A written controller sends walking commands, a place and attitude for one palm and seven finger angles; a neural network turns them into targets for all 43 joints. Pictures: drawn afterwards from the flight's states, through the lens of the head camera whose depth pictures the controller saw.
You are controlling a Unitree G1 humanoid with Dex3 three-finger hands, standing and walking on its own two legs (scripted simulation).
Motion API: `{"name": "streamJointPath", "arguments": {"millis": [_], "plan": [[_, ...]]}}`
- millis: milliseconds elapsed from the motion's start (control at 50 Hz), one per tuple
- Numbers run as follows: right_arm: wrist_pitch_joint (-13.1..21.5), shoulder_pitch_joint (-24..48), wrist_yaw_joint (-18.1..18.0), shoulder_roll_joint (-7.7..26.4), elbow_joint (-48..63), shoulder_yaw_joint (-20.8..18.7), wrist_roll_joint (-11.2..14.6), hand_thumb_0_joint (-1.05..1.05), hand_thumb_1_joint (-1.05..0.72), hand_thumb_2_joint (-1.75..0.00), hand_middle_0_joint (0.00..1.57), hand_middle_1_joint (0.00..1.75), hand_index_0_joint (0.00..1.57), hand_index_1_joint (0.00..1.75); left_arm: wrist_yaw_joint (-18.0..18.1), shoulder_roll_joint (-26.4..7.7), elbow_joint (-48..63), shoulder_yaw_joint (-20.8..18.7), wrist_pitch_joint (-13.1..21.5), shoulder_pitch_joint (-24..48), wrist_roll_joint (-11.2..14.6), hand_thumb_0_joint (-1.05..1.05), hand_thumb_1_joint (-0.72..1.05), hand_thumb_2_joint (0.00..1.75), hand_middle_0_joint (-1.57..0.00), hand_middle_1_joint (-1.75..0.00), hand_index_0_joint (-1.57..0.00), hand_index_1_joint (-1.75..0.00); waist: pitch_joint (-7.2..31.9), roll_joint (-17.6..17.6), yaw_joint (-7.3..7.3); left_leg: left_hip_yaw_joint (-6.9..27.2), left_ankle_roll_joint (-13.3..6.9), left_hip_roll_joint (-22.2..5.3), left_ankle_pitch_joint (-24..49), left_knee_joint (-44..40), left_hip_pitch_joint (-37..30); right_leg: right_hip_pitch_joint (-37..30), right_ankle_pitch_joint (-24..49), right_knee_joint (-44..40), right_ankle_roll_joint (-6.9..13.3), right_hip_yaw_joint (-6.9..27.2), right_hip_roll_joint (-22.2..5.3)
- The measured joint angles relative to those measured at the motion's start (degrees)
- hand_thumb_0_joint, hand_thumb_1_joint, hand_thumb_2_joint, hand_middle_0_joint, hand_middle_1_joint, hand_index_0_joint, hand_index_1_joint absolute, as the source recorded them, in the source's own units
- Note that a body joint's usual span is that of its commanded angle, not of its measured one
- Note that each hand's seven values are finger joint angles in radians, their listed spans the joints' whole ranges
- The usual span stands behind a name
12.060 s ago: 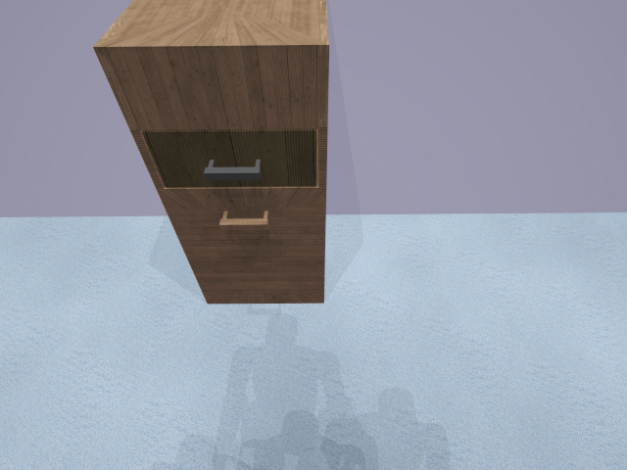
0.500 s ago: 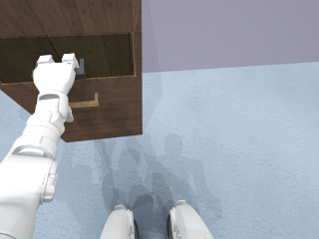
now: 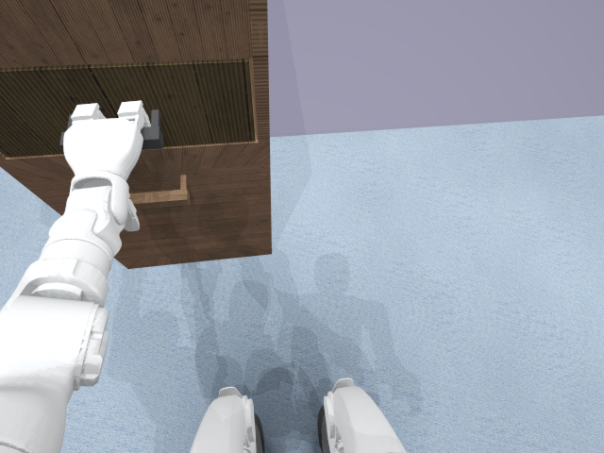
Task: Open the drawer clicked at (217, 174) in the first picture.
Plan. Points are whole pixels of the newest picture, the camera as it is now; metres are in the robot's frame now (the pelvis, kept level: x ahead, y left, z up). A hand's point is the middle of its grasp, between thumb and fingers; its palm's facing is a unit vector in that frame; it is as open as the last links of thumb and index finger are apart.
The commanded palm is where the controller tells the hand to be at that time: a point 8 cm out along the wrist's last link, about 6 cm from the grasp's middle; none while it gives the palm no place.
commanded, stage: close the thumb around the handle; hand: left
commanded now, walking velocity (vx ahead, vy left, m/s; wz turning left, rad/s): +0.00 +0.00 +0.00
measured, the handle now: (114, 129) +0.56 +0.22 +0.00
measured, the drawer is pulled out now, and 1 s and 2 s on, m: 0.00 0.01 0.13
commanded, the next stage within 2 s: pull the drawer open in 0.68 s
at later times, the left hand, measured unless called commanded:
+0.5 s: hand (122, 169) +0.51 +0.22 -0.02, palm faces -0.06 -0.03 -1.00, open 7.1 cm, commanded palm +0.49 +0.20 +0.03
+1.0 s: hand (122, 173) +0.50 +0.22 -0.02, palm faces -0.07 -0.04 -1.00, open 5.7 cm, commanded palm +0.46 +0.20 +0.03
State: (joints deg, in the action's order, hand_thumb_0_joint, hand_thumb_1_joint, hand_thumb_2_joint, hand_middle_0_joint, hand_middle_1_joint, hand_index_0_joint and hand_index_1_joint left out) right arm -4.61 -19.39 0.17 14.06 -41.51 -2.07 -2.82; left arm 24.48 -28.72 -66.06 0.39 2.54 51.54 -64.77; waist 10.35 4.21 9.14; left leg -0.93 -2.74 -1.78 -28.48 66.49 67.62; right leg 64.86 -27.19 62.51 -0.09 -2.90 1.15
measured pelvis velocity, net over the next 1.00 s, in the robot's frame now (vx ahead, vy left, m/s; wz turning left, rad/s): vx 0.01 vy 0.00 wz -0.02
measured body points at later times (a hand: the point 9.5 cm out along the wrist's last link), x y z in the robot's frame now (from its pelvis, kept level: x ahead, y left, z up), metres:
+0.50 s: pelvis +0.01 +0.00 +0.00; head +0.16 +0.01 +0.43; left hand +0.50 +0.21 +0.03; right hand +0.01 -0.27 -0.12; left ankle +0.01 +0.09 -0.64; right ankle +0.01 -0.13 -0.64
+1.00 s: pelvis +0.01 +0.00 +0.01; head +0.16 +0.01 +0.43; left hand +0.50 +0.21 +0.03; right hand +0.01 -0.27 -0.12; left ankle +0.01 +0.09 -0.64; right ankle +0.01 -0.13 -0.64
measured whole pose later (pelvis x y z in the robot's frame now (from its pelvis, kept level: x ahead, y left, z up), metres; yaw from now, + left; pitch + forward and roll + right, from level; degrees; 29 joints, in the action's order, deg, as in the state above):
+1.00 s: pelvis +0.01 +0.00 +0.01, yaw -1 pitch +28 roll -3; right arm -5.9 -19.0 0.7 14.0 -41.0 -3.0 -2.7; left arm 24.9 -26.9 -61.2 -0.2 1.3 45.9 -63.8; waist 10.4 4.1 8.1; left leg -2.2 -2.9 -2.1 -28.7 64.2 63.8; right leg 61.7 -26.9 60.3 -0.4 -1.5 1.6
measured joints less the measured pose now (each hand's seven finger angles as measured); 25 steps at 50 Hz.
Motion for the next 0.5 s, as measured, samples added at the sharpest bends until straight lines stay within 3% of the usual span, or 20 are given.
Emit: {"name": "streamJointPath", "arguments": {"millis": [180, 500], "plan": [[-0.45, 0.25, 0.19, 0.07, -0.02, -0.16, -0.04, 0.0, -0.91, -0.9, 0.2, 0.3, 0.2, 0.3, 0.08, 0.58, 0.47, -0.26, -0.66, -0.99, 0.21, 0.0, -0.32, 0.38, -0.29, -1.22, -0.33, -1.22, -0.01, -0.01, -0.06, -0.24, -0.04, -0.09, -0.01, -0.8, -1.19, -1.09, 0.15, -0.86, -0.08, 0.27, 0.13], [-0.7, 0.61, 0.32, 0.06, 0.02, -0.56, -0.08, 0.0, -0.91, -0.9, 0.2, 0.3, 0.2, 0.3, 0.99, 1.33, 1.01, 0.06, -0.58, -1.88, -0.04, 0.0, 0.48, 0.72, -0.34, -1.3, -0.39, -1.31, 0.17, -0.05, -0.51, -0.44, -0.13, 0.04, -0.17, -1.18, -1.97, -1.81, 0.0, -1.19, -0.25, 0.52, 0.04]]}}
